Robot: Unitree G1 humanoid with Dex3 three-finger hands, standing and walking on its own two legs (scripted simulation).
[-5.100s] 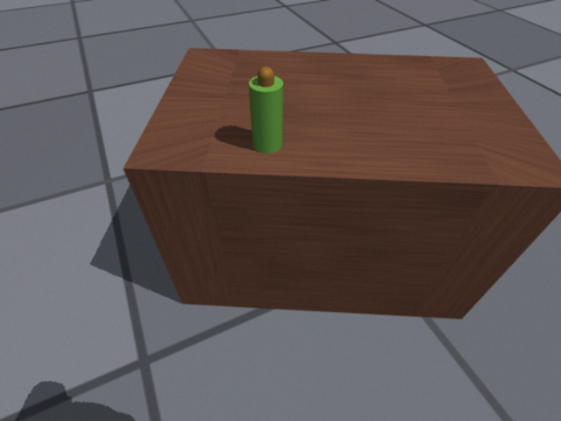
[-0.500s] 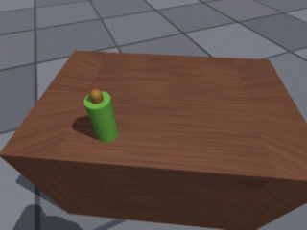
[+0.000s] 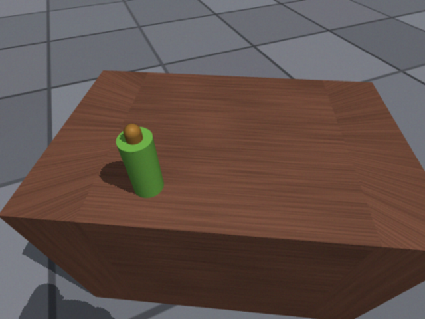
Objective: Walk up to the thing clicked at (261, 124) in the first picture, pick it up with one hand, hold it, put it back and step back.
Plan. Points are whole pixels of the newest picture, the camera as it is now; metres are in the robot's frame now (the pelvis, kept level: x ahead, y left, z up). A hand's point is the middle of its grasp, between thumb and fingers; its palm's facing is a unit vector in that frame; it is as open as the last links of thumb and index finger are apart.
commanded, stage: stand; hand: left
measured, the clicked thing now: (140, 159) +0.46 +0.20 +0.02
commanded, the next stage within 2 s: rise first in 0.62 s
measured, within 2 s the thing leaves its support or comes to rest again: neither
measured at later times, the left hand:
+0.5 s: hand out of the picture +0.08 +0.26 -0.15, palm faces -0.02 -0.94 -0.35, open 7.4 cm
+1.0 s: hand (95, 310) +0.18 +0.25 -0.11, palm faces +0.18 -0.93 -0.32, open 11.9 cm
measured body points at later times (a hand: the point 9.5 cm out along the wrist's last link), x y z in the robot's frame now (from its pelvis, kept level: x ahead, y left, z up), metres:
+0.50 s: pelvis +0.00 +0.00 +0.00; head +0.01 +0.00 +0.45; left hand +0.08 +0.30 -0.13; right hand +0.08 -0.30 -0.14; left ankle -0.03 +0.14 -0.75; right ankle +0.02 -0.12 -0.75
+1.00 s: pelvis -0.01 +0.01 -0.01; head +0.04 +0.00 +0.44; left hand +0.16 +0.30 -0.09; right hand +0.16 -0.27 -0.11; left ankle -0.03 +0.14 -0.75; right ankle +0.02 -0.12 -0.75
